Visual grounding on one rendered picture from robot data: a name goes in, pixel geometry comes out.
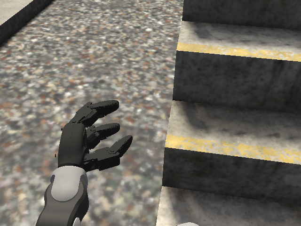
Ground stairs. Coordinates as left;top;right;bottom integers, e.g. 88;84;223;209
156;0;301;226

